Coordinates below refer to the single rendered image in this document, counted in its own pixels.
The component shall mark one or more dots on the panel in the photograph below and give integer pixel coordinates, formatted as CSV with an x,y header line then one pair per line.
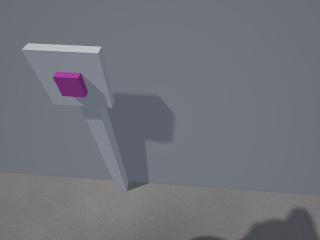
x,y
47,59

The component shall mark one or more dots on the button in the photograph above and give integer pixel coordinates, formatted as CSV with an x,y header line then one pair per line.
x,y
70,84

